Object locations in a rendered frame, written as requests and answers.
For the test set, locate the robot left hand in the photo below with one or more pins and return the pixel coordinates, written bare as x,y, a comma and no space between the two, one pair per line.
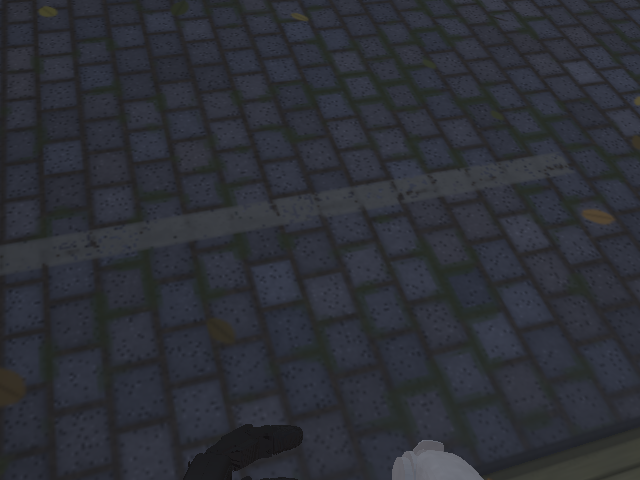
242,447

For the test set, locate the robot right thigh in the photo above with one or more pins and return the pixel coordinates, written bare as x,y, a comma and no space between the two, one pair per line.
432,465

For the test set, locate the right robot shin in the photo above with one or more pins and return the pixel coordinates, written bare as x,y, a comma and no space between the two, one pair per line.
429,445

